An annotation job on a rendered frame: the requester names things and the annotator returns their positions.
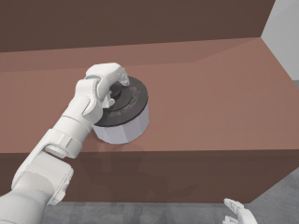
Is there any table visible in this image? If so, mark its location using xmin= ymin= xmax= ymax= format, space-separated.
xmin=0 ymin=0 xmax=299 ymax=203

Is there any left robot forearm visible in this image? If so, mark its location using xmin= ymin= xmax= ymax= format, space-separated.
xmin=11 ymin=73 xmax=110 ymax=189

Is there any lid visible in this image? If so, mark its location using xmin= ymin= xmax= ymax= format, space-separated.
xmin=94 ymin=76 xmax=149 ymax=128

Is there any robot right hand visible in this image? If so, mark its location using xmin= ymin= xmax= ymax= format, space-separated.
xmin=222 ymin=198 xmax=258 ymax=224

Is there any left robot upper arm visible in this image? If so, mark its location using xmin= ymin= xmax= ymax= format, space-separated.
xmin=0 ymin=151 xmax=74 ymax=224

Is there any robot left hand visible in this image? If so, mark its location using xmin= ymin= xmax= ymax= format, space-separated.
xmin=86 ymin=63 xmax=130 ymax=108

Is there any pot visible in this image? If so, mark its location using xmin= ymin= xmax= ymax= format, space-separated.
xmin=93 ymin=102 xmax=150 ymax=145

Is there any knob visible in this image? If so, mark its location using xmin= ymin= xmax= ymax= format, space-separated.
xmin=109 ymin=85 xmax=121 ymax=100

